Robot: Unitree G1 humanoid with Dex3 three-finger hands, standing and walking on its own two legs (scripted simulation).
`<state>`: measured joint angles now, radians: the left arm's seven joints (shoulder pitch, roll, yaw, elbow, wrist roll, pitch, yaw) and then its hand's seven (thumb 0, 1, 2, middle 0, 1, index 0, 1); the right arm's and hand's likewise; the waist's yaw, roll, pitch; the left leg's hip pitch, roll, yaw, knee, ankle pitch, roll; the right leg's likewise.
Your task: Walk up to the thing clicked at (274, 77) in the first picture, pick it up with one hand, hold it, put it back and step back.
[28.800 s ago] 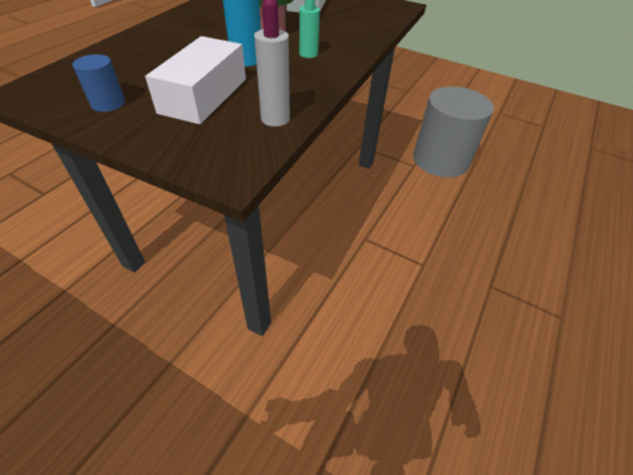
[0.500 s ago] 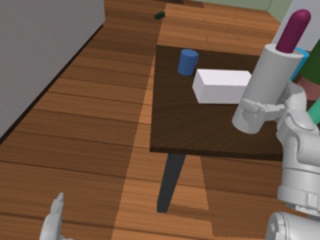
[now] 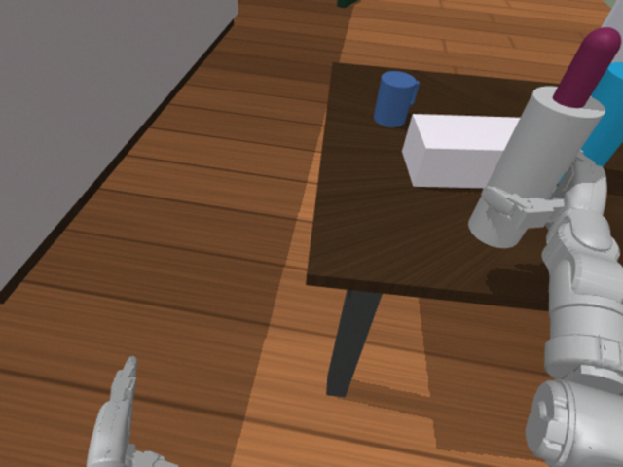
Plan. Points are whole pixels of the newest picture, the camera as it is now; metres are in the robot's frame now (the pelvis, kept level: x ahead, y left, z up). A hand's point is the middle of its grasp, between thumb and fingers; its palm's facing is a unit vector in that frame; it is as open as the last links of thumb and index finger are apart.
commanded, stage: crouch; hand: right
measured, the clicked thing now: (539, 150) +0.42 -0.23 +0.23
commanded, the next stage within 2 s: lower in 0.60 s
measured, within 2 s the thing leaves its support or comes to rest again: rests again in 1.54 s
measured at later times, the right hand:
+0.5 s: hand (518, 185) +0.46 -0.25 +0.15, palm faces +0.33 +0.94 -0.03, open 10.3 cm
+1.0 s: hand (508, 204) +0.47 -0.26 +0.10, palm faces +0.31 +0.95 +0.00, open 10.3 cm
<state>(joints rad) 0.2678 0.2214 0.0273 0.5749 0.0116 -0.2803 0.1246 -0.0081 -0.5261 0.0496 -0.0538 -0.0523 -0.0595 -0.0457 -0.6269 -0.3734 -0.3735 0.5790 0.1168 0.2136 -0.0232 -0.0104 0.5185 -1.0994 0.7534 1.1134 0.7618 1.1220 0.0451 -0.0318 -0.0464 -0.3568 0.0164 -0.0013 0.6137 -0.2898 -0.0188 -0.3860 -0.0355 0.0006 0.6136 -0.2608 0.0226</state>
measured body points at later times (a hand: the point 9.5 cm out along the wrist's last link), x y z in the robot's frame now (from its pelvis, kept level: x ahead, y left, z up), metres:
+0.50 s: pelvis +0.02 +0.00 +0.00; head +0.04 +0.00 +0.45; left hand +0.16 +0.25 -0.07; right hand +0.44 -0.30 +0.15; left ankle +0.02 +0.13 -0.73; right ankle +0.04 -0.13 -0.73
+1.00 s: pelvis +0.02 -0.01 -0.01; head +0.06 -0.02 +0.44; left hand +0.17 +0.25 -0.07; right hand +0.45 -0.31 +0.10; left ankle +0.02 +0.13 -0.73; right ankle +0.04 -0.13 -0.73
